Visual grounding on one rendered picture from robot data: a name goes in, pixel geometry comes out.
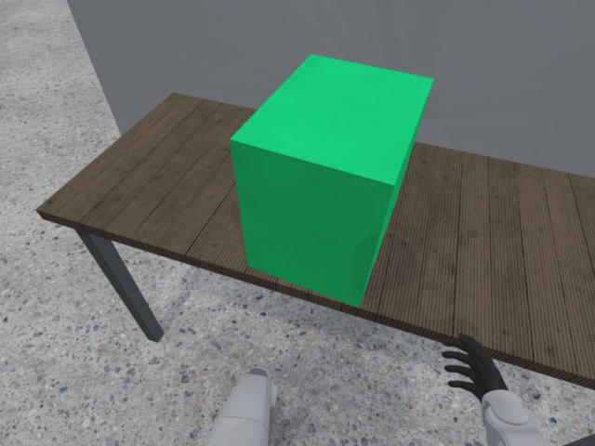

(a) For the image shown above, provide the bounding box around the right robot forearm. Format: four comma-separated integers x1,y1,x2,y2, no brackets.
482,389,551,446

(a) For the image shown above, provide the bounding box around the robot left shin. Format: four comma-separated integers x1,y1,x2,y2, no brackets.
240,367,269,380

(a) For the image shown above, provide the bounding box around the carton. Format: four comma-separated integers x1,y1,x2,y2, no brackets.
230,54,434,308

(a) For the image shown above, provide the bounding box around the robot right hand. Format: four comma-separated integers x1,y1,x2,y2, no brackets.
442,333,508,404

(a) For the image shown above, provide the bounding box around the table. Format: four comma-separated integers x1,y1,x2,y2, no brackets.
35,93,595,446

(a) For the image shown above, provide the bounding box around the robot left thigh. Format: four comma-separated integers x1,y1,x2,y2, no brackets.
204,374,278,446

